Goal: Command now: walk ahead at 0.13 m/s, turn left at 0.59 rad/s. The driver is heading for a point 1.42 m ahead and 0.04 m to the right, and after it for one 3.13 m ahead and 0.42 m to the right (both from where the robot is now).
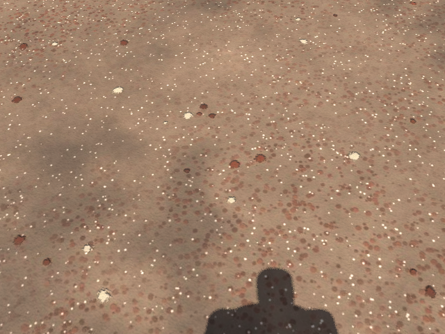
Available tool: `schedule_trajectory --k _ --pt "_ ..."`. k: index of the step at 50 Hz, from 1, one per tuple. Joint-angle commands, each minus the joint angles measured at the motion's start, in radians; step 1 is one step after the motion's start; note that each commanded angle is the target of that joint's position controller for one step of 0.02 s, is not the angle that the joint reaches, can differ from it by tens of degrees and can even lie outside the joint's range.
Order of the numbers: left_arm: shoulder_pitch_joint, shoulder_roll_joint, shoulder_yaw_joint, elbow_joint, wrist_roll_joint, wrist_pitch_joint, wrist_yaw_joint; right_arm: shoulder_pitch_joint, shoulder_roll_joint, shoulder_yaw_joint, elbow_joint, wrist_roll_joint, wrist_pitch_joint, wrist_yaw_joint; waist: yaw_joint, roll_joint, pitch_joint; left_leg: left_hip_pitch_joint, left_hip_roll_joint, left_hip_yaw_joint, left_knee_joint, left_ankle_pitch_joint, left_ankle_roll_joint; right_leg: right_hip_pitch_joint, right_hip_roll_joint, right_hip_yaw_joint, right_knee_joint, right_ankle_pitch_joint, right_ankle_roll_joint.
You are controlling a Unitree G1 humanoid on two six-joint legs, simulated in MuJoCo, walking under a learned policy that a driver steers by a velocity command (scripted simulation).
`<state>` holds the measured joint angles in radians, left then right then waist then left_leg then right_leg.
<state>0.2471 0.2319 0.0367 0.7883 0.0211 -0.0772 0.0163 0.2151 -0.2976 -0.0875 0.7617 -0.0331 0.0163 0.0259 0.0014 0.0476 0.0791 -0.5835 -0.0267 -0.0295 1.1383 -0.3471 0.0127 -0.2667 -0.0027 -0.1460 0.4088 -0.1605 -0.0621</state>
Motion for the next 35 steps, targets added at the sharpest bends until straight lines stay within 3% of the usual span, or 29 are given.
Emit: schedule_trajectory --k 1,5,9,11,12,13,14,15,17,18,19,22,29,32,33,34,35 --pt "-0.015 0.111 0.022 -0.057 0.001 -0.007 0.003 0.083 0.004 0.011 -0.050 -0.001 0.017 0.017 -0.045 -0.162 -0.135 0.044 0.045 0.004 -0.083 0.093 -0.004 0.060 -0.279 0.113 -0.124 0.602 -0.150" --pt "0.001 0.143 0.031 -0.051 -0.002 0.014 0.002 -0.021 0.013 0.029 -0.094 0.003 0.021 0.030 -0.013 -0.168 -0.125 0.168 0.046 0.058 -0.303 0.163 0.008 0.010 -0.264 0.032 -0.101 0.463 -0.130" --pt "0.061 0.183 0.044 -0.028 -0.002 0.044 -0.003 -0.064 -0.004 0.030 -0.124 0.004 0.015 0.018 0.023 -0.175 -0.121 0.224 0.014 0.073 -0.466 0.048 0.027 0.075 -0.295 0.067 -0.023 0.351 -0.122" --pt "0.081 0.179 0.044 -0.012 -0.005 0.065 0.003 -0.020 -0.007 0.030 -0.111 -0.003 -0.007 0.009 0.003 -0.116 -0.130 0.355 -0.005 0.068 -0.677 0.134 0.050 0.050 -0.259 0.048 0.097 0.216 -0.072" --pt "0.140 0.137 0.033 -0.005 0.004 0.073 0.000 0.022 -0.055 0.020 -0.104 -0.016 -0.022 -0.001 0.000 0.020 -0.178 0.477 0.113 -0.080 -0.771 0.256 0.067 -0.010 -0.208 0.002 0.235 0.050 -0.019" --pt "0.172 0.027 -0.002 -0.061 -0.002 0.076 -0.009 -0.001 -0.153 0.009 -0.146 -0.012 -0.028 -0.013 0.029 0.265 -0.211 0.609 0.411 -0.428 -0.798 0.633 0.183 -0.229 -0.065 -0.060 0.440 -0.438 0.058" --pt "0.091 0.093 0.012 -0.049 -0.008 0.098 0.001 0.099 -0.122 0.004 -0.106 0.023 -0.024 -0.030 -0.072 0.162 -0.243 0.541 0.424 -0.404 -0.792 0.670 0.302 -0.220 -0.035 0.071 0.540 -0.502 0.064" --pt "0.063 0.112 0.019 -0.062 -0.005 0.105 -0.005 0.119 -0.110 0.010 -0.075 0.022 -0.018 -0.034 -0.050 0.133 -0.191 0.537 0.362 -0.361 -0.823 0.497 0.299 -0.267 -0.037 0.103 0.598 -0.459 0.063" --pt "0.035 0.119 0.024 -0.050 0.008 0.099 -0.021 0.040 -0.055 0.027 -0.068 0.014 -0.007 -0.035 -0.017 0.099 -0.113 0.472 0.259 -0.288 -0.931 0.039 0.219 -0.285 -0.061 0.125 0.543 -0.320 0.054" --pt "0.056 0.126 0.029 -0.033 0.021 0.098 -0.030 0.019 -0.040 0.031 -0.068 0.014 -0.010 -0.036 -0.005 0.117 -0.092 0.438 0.228 -0.262 -0.964 -0.014 0.204 -0.260 -0.052 0.108 0.544 -0.265 0.054" --pt "0.070 0.122 0.031 -0.019 0.024 0.096 -0.038 0.019 -0.033 0.034 -0.062 0.013 -0.017 -0.033 0.002 0.097 -0.091 0.434 0.214 -0.248 -0.981 -0.022 0.199 -0.248 -0.042 0.102 0.548 -0.230 0.053" --pt "0.051 0.091 0.027 -0.013 0.018 0.083 -0.052 0.055 -0.053 0.024 -0.033 0.014 -0.045 -0.025 0.002 0.049 -0.078 0.442 0.218 -0.236 -1.007 -0.042 0.208 -0.253 -0.041 0.106 0.488 -0.183 0.051" --pt "-0.014 0.073 0.021 -0.029 0.011 0.060 -0.047 0.098 -0.089 0.004 0.019 0.017 -0.065 -0.018 -0.016 0.063 -0.047 0.348 0.240 -0.235 -1.009 -0.168 0.226 -0.121 -0.022 0.084 0.240 -0.201 0.031" --pt "0.093 0.059 0.020 0.010 0.009 0.044 -0.037 0.057 -0.093 0.000 0.027 0.028 -0.061 -0.016 0.050 0.003 -0.043 0.178 0.202 -0.200 -0.915 -0.257 0.195 0.139 0.019 0.047 0.068 -0.121 0.001" --pt "0.180 0.073 0.025 0.042 0.009 0.033 -0.029 0.043 -0.060 0.008 0.025 0.020 -0.061 -0.018 0.085 -0.038 -0.053 0.084 0.155 -0.170 -0.816 -0.287 0.170 0.271 0.009 0.088 0.020 -0.174 -0.007" --pt "0.287 0.133 0.035 0.061 0.019 0.018 -0.017 -0.004 0.012 0.029 -0.001 0.012 -0.066 -0.017 0.130 -0.186 -0.053 -0.040 0.069 -0.066 -0.567 -0.243 0.122 0.360 -0.180 0.346 -0.139 -0.394 -0.034" --pt "0.314 0.254 0.062 0.057 0.007 0.011 -0.015 -0.021 0.059 0.043 -0.035 0.017 -0.077 -0.011 0.126 -0.341 -0.011 -0.241 -0.047 0.074 -0.325 -0.179 0.088 0.386 -0.392 0.728 -0.336 -0.704 -0.114"
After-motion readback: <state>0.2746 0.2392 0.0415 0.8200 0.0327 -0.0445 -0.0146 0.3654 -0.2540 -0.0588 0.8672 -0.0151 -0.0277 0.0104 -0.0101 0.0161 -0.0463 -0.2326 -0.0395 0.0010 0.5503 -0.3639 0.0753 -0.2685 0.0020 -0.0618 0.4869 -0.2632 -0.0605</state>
